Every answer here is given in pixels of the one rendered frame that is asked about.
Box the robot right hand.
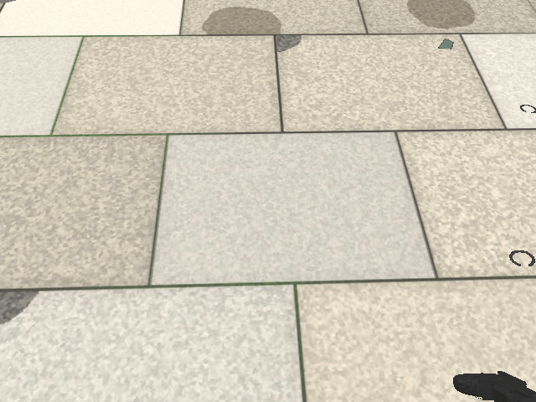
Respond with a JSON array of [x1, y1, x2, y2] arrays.
[[453, 371, 536, 402]]

